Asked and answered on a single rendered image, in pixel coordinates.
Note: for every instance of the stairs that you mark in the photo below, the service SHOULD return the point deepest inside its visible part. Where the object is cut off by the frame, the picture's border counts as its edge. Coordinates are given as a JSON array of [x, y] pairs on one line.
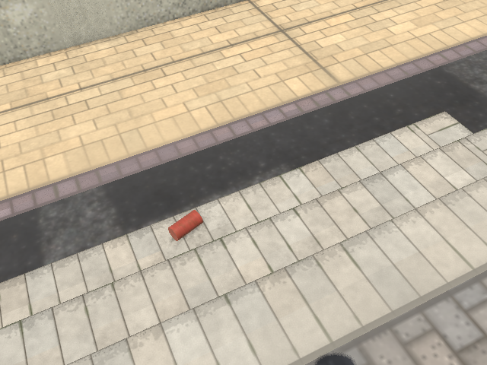
[[68, 309]]

